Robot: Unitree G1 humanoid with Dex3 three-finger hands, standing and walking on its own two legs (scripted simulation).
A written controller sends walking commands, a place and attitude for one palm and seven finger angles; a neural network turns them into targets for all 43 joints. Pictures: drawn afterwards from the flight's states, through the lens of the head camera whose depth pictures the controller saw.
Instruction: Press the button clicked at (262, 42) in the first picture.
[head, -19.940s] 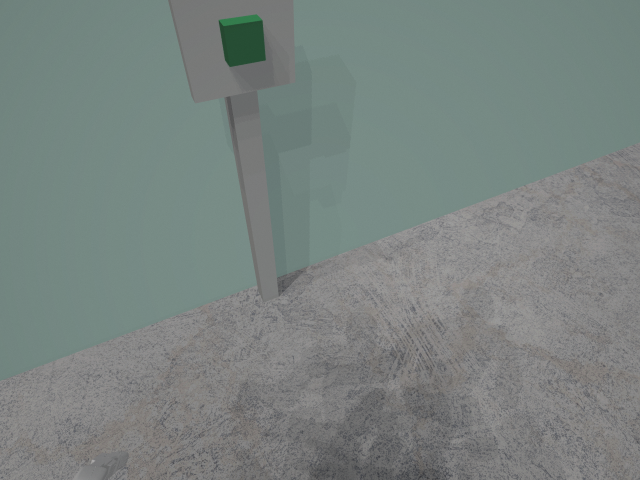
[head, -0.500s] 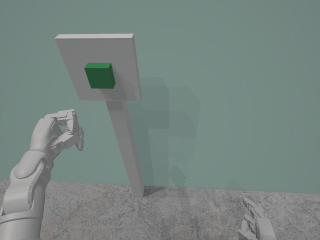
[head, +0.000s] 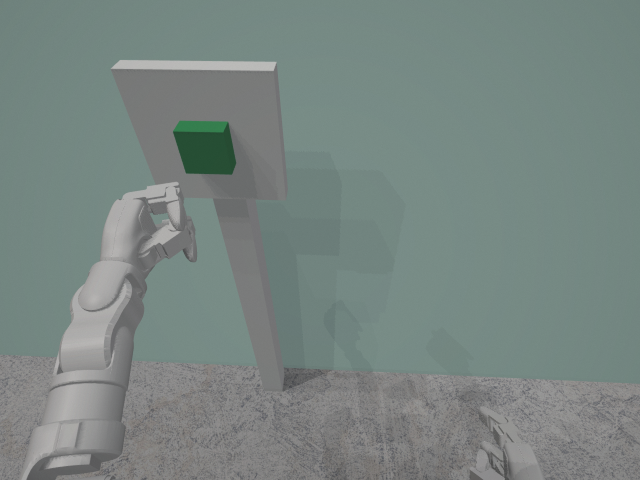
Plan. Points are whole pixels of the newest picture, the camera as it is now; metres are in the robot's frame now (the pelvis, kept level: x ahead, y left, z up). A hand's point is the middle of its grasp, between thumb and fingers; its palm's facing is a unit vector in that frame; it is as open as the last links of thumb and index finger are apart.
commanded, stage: aim a knuckle at the button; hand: left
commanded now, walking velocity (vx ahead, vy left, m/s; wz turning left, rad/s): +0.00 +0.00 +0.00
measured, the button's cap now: (207, 146) +0.52 +0.20 +0.17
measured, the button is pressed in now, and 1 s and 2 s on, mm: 0 0 6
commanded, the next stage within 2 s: press the button with the knuckle in 1.00 s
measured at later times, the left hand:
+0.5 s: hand (219, 204) +0.43 +0.17 +0.14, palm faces +0.04 -1.00 +0.00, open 3.1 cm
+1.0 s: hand (214, 207) +0.41 +0.17 +0.15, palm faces +0.04 -1.00 +0.01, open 3.1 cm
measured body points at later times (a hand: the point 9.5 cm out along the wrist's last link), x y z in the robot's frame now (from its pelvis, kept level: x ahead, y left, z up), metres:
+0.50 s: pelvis +0.00 +0.00 +0.00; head +0.01 -0.01 +0.45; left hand +0.42 +0.22 +0.14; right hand +0.06 -0.27 -0.12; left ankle +0.02 +0.11 -0.74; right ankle -0.03 -0.10 -0.74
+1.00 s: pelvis +0.00 -0.01 +0.00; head +0.01 -0.02 +0.45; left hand +0.40 +0.22 +0.15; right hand +0.14 -0.26 -0.10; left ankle +0.02 +0.11 -0.74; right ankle -0.03 -0.10 -0.74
